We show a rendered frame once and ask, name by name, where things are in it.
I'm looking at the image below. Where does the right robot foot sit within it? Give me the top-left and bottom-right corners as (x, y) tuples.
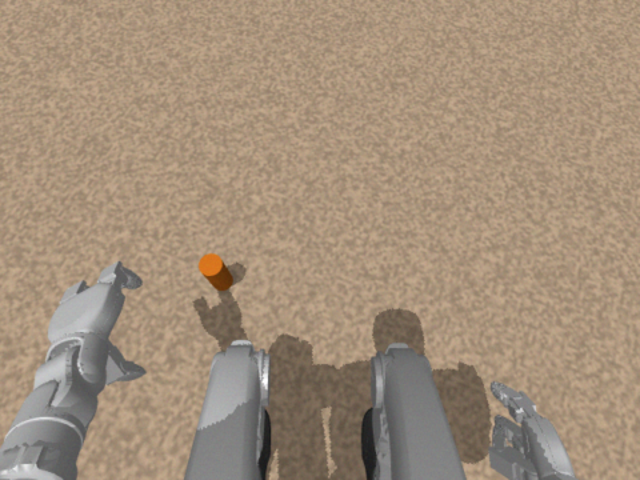
(361, 407), (377, 480)

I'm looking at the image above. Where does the right robot hand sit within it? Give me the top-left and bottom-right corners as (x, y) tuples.
(488, 381), (576, 480)

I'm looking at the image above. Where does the left robot arm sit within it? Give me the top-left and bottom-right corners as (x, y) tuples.
(0, 332), (109, 480)

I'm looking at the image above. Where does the can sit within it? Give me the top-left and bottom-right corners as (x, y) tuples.
(199, 254), (233, 291)

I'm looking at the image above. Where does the left robot hand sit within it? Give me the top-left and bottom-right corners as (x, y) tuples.
(48, 261), (146, 385)

